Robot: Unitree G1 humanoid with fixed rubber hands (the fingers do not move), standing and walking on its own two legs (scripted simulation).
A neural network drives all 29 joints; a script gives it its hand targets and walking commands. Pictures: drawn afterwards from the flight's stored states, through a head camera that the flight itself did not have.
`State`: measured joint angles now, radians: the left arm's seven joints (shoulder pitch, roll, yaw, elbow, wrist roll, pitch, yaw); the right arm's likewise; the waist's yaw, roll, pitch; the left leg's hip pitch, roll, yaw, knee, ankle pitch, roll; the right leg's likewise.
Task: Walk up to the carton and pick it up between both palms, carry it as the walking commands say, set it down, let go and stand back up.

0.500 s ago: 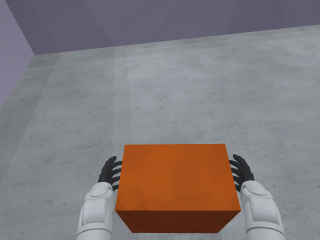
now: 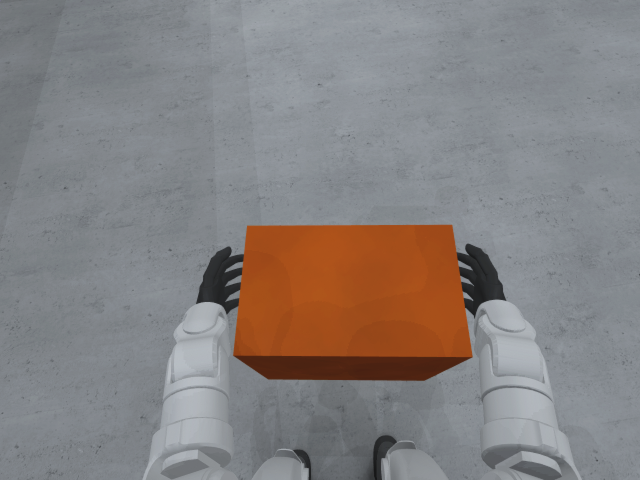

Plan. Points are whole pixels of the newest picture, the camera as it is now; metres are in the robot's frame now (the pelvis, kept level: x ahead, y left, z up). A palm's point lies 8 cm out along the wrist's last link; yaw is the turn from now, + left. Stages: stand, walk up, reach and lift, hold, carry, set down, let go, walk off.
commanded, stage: set down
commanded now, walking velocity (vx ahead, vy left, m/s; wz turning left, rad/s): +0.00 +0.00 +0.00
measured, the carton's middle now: (347, 313) +0.35 -0.01 -0.13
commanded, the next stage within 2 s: none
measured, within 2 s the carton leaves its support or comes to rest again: neither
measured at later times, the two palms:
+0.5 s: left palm (236, 300) +0.38 +0.16 -0.14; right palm (465, 303) +0.37 -0.20 -0.14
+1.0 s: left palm (252, 301) +0.41 +0.16 -0.23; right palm (448, 306) +0.39 -0.20 -0.24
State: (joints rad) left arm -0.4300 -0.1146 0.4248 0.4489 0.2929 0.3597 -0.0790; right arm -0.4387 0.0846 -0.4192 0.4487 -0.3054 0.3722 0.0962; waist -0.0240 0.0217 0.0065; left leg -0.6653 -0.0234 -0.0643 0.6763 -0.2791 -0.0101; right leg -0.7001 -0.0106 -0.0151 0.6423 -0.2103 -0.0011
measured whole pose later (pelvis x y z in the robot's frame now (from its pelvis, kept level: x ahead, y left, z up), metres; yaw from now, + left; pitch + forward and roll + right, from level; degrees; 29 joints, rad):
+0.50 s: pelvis -0.03 +0.00 -0.08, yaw -1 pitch +34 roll +1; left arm -0.66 -0.08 0.50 0.46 0.27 0.37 -0.10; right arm -0.65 0.05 -0.47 0.46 -0.26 0.38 0.08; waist -0.01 0.02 -0.14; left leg -1.29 -0.04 -0.06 1.06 -0.38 -0.02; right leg -1.33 0.01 0.03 1.03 -0.29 0.00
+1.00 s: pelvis -0.04 +0.00 -0.15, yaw +0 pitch +47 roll +1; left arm -0.78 0.01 0.44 0.57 0.18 0.34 -0.03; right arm -0.77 -0.02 -0.43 0.54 -0.18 0.36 0.02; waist -0.02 0.03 -0.27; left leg -1.72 -0.07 -0.07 1.37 -0.47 -0.03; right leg -1.77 0.04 0.05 1.33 -0.38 0.02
